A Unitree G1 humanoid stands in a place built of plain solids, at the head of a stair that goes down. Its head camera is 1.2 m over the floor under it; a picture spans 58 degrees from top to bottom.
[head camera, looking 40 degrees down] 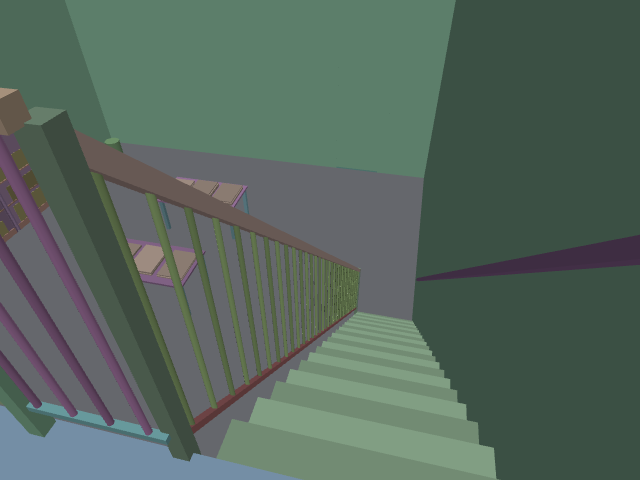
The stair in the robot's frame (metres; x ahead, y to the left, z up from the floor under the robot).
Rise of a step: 0.20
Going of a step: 0.20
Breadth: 0.91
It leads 13 degrees to the right of straight ahead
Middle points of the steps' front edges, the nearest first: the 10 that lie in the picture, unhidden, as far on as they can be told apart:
0.63 -0.15 -0.19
0.83 -0.19 -0.40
1.03 -0.24 -0.60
1.23 -0.28 -0.81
1.43 -0.33 -1.02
1.63 -0.37 -1.22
1.83 -0.42 -1.43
2.03 -0.47 -1.63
2.23 -0.51 -1.84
2.43 -0.56 -2.04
